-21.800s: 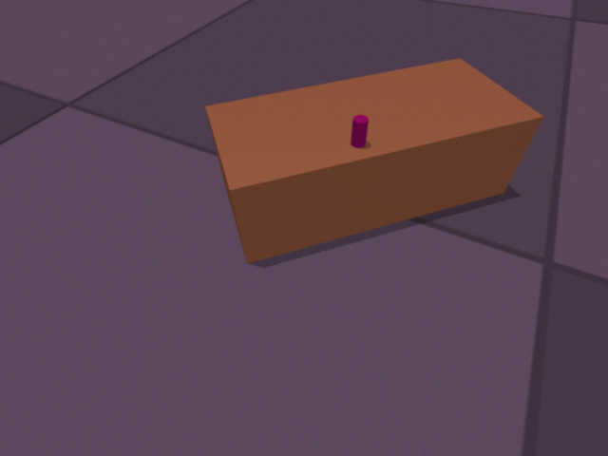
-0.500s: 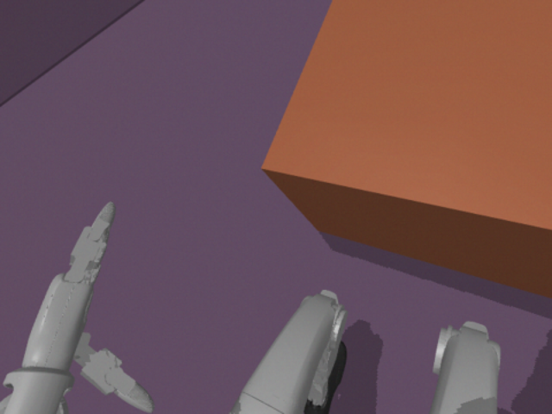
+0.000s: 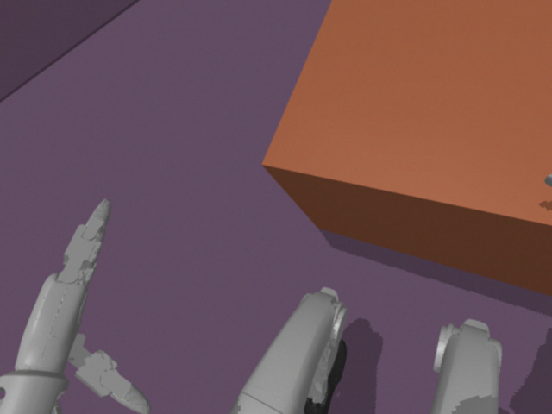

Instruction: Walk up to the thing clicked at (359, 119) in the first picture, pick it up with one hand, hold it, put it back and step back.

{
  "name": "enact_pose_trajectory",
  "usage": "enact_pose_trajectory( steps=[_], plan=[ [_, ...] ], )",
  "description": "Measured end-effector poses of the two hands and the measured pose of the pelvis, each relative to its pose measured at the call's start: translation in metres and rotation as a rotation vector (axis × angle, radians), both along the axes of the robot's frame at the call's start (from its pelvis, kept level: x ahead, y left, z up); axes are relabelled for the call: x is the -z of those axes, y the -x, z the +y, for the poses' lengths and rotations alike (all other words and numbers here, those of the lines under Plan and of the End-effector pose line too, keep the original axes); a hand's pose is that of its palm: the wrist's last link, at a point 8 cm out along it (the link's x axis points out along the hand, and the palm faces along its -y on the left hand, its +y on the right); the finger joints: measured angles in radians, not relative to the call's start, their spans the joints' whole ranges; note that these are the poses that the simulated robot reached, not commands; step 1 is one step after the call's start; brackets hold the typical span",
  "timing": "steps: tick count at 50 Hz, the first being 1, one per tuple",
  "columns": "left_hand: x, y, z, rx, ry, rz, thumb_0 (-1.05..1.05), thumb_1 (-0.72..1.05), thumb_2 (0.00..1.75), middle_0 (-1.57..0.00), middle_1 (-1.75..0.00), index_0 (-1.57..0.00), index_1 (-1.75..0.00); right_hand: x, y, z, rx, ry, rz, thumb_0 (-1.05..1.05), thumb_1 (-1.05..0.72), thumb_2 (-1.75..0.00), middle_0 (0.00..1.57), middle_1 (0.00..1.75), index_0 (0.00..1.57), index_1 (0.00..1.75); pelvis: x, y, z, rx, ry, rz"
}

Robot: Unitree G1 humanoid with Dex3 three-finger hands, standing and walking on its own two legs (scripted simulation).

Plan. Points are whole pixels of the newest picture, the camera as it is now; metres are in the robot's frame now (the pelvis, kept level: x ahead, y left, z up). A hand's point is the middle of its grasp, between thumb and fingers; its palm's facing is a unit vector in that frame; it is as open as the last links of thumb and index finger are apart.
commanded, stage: withdraw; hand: right
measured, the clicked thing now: out of the picture +0.50 -0.26 -0.06
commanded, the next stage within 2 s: rise in 0.36 s
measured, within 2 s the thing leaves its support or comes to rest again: neither
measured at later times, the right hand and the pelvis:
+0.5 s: hand out of the picture +0.49 -0.34 +0.07, palm faces +0.34 +0.94 -0.03, open 16.4 cm; pelvis +0.01 -0.01 +0.05, yaw -1 degrees
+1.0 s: hand out of the picture +0.38 -0.38 +0.14, palm faces +0.41 +0.84 -0.37, open 17.1 cm; pelvis +0.05 -0.02 +0.16, yaw -5 degrees
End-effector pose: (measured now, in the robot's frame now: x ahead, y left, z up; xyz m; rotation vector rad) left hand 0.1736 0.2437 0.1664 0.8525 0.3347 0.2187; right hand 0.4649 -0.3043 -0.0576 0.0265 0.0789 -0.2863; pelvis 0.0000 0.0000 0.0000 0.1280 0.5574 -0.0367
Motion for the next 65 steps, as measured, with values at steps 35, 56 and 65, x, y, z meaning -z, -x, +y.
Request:
enact_pose_trajectory(
  steps=[35, 56, 65],
  plan=[
    [-0.006, -0.004, -0.005, -0.125, 0.350, 0.190, -0.01, -0.46, 0.10, -0.08, -0.08, -0.08, -0.08, -0.180, 0.049, -0.126, 0.228, 0.167, 0.276, -0.01, 0.43, -0.09, 0.07, 0.08, 0.09, 0.08, -0.105, -0.021, -0.016, 0.029, 0.023, -0.134],
    [0.011, -0.050, -0.062, -0.089, 0.640, 0.328, 0.00, 0.61, 0.74, -0.19, -0.26, -0.18, -0.26, -0.211, 0.163, -0.064, 0.141, 0.199, 0.515, -0.01, 0.51, -0.08, 0.06, 0.06, 0.06, 0.06, -0.177, -0.058, -0.025, 0.057, 0.084, -0.319],
    [0.003, -0.065, -0.052, -0.099, 0.617, 0.309, 0.01, 0.85, 0.87, -0.20, -0.29, -0.20, -0.29, -0.205, 0.207, 0.009, 0.035, 0.107, 0.506, -0.01, 0.55, -0.05, 0.06, 0.06, 0.06, 0.06, -0.188, -0.069, -0.015, 0.060, 0.108, -0.377]
  ],
)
